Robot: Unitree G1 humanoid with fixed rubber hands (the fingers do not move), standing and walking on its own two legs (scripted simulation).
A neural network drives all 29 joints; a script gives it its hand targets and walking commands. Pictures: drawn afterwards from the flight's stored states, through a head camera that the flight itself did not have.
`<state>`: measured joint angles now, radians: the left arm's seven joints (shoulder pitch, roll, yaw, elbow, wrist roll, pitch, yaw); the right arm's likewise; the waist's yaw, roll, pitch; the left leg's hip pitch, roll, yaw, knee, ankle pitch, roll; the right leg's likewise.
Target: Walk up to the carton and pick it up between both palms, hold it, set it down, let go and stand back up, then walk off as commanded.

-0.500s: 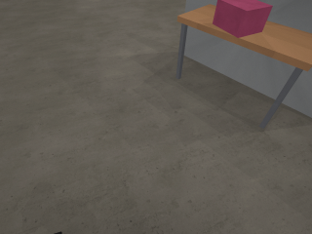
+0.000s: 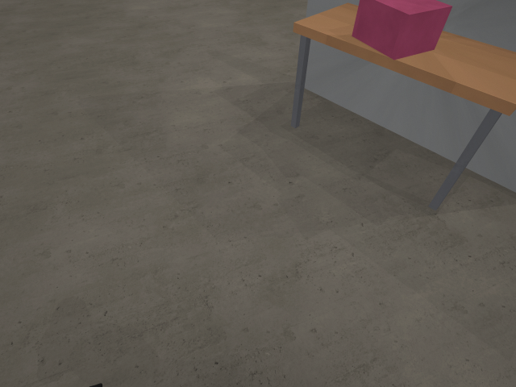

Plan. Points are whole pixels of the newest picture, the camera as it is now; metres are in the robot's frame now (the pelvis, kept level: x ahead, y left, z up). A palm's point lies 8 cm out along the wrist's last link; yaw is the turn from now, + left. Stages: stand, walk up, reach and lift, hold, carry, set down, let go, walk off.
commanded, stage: stand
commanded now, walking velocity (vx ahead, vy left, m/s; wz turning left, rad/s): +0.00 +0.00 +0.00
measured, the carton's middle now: (398, 22) +1.57 -0.61 -0.03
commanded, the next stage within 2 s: walk up in 0.04 s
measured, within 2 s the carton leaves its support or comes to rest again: neither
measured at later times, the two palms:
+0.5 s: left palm (84, 384) +0.17 +0.28 -0.09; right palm out of the picture +0.07 -0.35 -0.09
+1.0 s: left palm (141, 259) +0.40 +0.26 -0.11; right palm (487, 374) +0.19 -0.35 -0.08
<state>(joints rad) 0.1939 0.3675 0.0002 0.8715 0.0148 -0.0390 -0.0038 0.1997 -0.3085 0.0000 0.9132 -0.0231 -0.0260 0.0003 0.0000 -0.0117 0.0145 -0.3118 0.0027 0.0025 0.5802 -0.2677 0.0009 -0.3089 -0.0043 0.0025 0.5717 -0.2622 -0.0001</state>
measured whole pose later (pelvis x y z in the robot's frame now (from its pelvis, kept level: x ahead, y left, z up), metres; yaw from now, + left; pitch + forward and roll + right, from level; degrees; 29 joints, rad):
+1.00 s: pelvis +0.22 -0.02 -0.01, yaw -25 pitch +0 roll -2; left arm 0.32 0.44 0.05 0.88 0.00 -0.06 -0.03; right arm 0.22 -0.43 -0.01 0.84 -0.03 -0.10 0.06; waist 0.00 0.01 0.01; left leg -0.39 0.07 0.14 0.68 -0.28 0.05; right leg -0.33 -0.01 0.14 0.96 -0.43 0.01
